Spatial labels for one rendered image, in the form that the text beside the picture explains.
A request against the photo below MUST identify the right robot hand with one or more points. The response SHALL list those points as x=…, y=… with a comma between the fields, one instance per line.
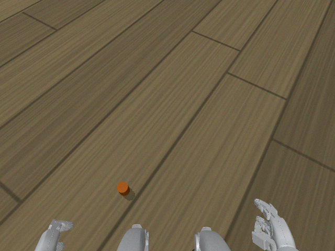
x=277, y=233

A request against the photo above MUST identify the tin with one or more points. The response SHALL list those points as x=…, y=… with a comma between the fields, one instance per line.
x=123, y=188

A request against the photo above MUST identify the left robot hand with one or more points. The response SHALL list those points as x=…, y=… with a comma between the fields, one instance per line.
x=49, y=239

